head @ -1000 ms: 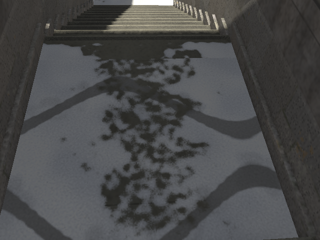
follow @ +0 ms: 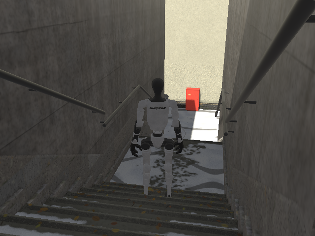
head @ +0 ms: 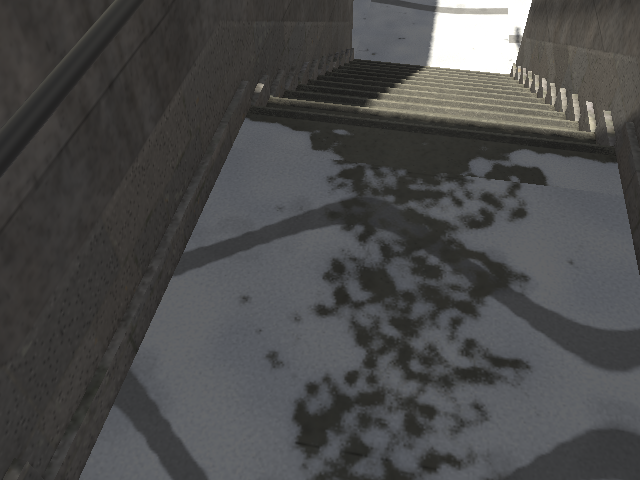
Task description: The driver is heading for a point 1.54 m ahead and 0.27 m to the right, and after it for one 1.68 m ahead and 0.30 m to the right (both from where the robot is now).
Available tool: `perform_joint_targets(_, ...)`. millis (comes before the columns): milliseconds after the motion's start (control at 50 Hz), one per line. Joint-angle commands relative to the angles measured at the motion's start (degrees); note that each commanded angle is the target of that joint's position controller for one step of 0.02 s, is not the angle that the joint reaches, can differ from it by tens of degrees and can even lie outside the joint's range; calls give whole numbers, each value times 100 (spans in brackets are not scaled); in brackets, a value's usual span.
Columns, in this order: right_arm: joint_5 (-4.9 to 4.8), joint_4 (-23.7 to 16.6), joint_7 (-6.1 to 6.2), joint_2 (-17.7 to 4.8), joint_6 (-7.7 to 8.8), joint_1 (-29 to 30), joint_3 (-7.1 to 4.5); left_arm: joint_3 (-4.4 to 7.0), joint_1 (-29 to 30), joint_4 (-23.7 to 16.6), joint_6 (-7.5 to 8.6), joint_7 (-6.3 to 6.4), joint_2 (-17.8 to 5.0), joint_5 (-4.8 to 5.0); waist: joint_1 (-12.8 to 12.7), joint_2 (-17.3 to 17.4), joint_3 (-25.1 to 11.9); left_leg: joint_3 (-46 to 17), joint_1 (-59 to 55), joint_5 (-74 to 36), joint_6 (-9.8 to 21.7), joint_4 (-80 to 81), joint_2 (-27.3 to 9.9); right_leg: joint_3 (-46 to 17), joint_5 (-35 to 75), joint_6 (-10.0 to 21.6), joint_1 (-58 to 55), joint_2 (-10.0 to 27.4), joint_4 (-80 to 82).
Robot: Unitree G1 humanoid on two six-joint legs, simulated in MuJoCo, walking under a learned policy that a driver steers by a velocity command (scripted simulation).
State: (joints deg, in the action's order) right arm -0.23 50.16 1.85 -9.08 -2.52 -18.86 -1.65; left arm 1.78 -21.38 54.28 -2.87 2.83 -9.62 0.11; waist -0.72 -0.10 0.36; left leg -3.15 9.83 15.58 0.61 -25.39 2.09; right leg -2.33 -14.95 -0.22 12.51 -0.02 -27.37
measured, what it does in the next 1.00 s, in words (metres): stands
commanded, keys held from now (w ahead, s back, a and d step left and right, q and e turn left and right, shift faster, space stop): no key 0.84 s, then w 0.16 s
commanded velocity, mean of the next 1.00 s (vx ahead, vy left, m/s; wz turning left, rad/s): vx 0.02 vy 0.00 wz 0.01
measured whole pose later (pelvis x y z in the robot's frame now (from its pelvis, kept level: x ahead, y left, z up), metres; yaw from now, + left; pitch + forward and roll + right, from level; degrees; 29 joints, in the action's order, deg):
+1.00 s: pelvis +0.03 -0.01 +0.00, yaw +0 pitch +1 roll -1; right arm -1.5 60.7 2.9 -8.4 0.0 -25.6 -1.2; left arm 2.6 -24.3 59.3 -1.6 3.3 -8.3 2.1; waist -0.5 0.7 -1.5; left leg -2.8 10.7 26.2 3.1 -31.3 0.1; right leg -2.3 -22.5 2.9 11.7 -2.4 -29.4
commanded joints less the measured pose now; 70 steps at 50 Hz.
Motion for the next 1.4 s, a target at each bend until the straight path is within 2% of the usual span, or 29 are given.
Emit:
perform_joint_targets(20,-7,-85,42,-465,61,-293,-104,100,-381,-40,44,39,-437,26,34,-97,255,-203,393,-1081,306,503,-281,-155,650,191,-195,83,421)
perform_joint_targets(140,-17,204,80,-396,57,-510,-74,105,-436,85,37,61,-390,42,36,15,240,-120,328,-1246,266,479,-248,-150,894,215,-258,88,443)
perform_joint_targets(360,-24,567,110,-359,65,-763,-33,101,-456,248,21,45,-326,61,32,-32,322,-60,288,-1284,177,498,-239,-150,1135,233,-323,62,532)
perform_joint_targets(440,-56,698,127,-324,99,-825,-7,104,-480,316,26,56,-300,85,32,5,347,-46,282,-1337,122,540,-262,-188,1235,227,-430,71,598)
perform_joint_targets(840,-66,1006,128,-305,123,-990,39,68,-532,503,26,43,-251,76,49,16,448,28,274,-1122,70,638,-266,-194,1094,216,-434,18,716)
perform_joint_targets(860,-65,1066,127,-246,123,-1080,53,55,-609,550,25,45,-202,72,43,12,328,89,219,-619,68,676,-211,-165,535,214,-490,-22,786)
perform_joint_targets(900,-110,1054,142,-328,128,-1066,4,125,-562,517,25,74,-398,128,42,-119,518,347,470,1077,137,424,44,-157,-1316,338,-212,-128,820)
perform_joint_targets(940,-140,921,156,-367,198,-935,-28,188,-615,430,89,85,-517,172,0,-221,906,384,987,2268,328,79,99,-396,-2973,564,285,-3,885)
perform_joint_targets(980,-131,856,110,-179,359,-840,5,239,-748,393,217,61,-607,236,-77,-477,1007,435,1364,1886,412,-458,48,-995,-3140,879,244,404,992)
perform_joint_targets(1020,-121,812,16,-99,529,-733,20,307,-876,352,271,35,-762,230,-125,-724,831,540,1421,1253,441,-973,-24,-1815,-3023,1329,157,957,1185)
perform_joint_targets(1040,-131,786,-21,-96,595,-644,23,334,-835,311,286,22,-814,228,-117,-617,814,562,1312,1281,478,-1015,-63,-2049,-2987,1452,307,1115,1143)
perform_joint_targets(1060,-155,802,-49,-70,641,-730,22,338,-665,214,301,10,-847,231,-11,-578,832,566,1052,1368,527,-835,-70,-2015,-2985,1453,598,1083,1064)
perform_joint_targets(1080,-181,862,-65,-85,683,-990,4,332,-377,109,337,8,-829,261,162,-574,875,531,689,1326,574,-627,-67,-1743,-2733,1336,922,894,803)
perform_joint_targets(1100,-161,1009,-66,-162,717,-1419,-28,305,-99,0,389,10,-744,289,348,-311,873,262,227,1177,631,-441,-132,-1308,-2247,1132,1354,556,214)
perform_joint_targets(1120,-150,1204,-62,-411,756,-2096,-110,248,97,-96,475,-4,-502,298,541,425,820,-585,-393,945,822,-96,-539,-514,-1719,808,2099,-25,-1123)
perform_joint_targets(1140,-187,1355,-85,-1011,807,-2746,-280,186,358,-296,602,-46,-293,262,713,1602,594,-2274,-1203,203,1379,580,-1570,217,-1414,464,3073,-473,-2772)
perform_joint_targets(1160,-132,1334,-116,-1036,852,-2769,-268,193,659,-458,743,-103,-476,179,700,1328,768,-3138,-1436,-368,1718,714,-2197,-82,-1901,464,4079,-157,-3473)
perform_joint_targets(1180,-74,1267,-130,-885,893,-2559,-231,192,724,-470,826,-151,-528,185,580,708,859,-3079,-1509,-824,1745,491,-2250,-340,-1544,513,4465,108,-3840)
perform_joint_targets(1200,-62,1222,-147,-847,891,-2359,-220,177,667,-412,850,-176,-483,163,474,341,760,-2713,-1582,-1347,1579,254,-2174,-332,-1071,556,4617,307,-3921)
perform_joint_targets(1220,-76,1156,-156,-814,844,-2178,-191,197,613,-394,839,-202,-548,123,402,187,701,-2347,-1492,-1853,1404,126,-2074,-256,-675,549,4586,429,-3887)
perform_joint_targets(1240,-22,1133,-137,-647,797,-2048,-133,214,534,-378,824,-261,-593,73,300,265,493,-1982,-1373,-2099,1223,-29,-1943,-350,-124,597,4368,606,-3782)
perform_joint_targets(1260,-43,1124,-115,-599,777,-2008,-100,189,499,-344,786,-305,-521,77,282,441,402,-1619,-1075,-2428,1115,-33,-1744,-159,310,550,4074,534,-3793)
perform_joint_targets(1280,-17,1124,-95,-488,793,-2013,-33,193,585,-370,740,-342,-485,71,250,447,417,-1174,-831,-2299,991,-61,-1442,-182,1201,540,3912,509,-3371)
perform_joint_targets(1300,-48,1218,4,-389,847,-2137,11,169,987,-516,754,-373,-443,102,353,621,486,-1096,-1056,-2009,830,-119,-1444,-348,1778,545,4157,549,-2965)
perform_joint_targets(1320,-20,1214,63,-395,891,-2182,64,133,1266,-639,782,-418,-418,55,427,572,582,-941,-918,-2056,737,-156,-1380,-323,2273,556,4145,440,-2475)
perform_joint_targets(1340,10,979,175,-370,905,-1453,132,120,1506,-851,807,-500,-468,-55,222,322,836,-70,574,-1434,513,-211,-787,-3,3688,491,2845,262,-941)
perform_joint_targets(1360,-17,980,208,-498,884,-1328,120,56,1780,-927,807,-589,-212,-109,360,425,714,343,1548,-582,447,-181,-481,447,4603,447,1450,-73,-367)
perform_joint_targets(1380,13,1048,207,-791,909,-1347,50,62,1851,-1067,726,-612,-181,-38,420,633,515,388,2199,-105,486,-96,-508,532,4874,297,428,-261,-567)
perform_joint_targets(1400,77,1039,182,-889,925,-1200,21,108,1435,-990,614,-589,-261,74,261,589,404,441,2631,149,537,-317,-590,570,4990,172,-305,-353,-1049)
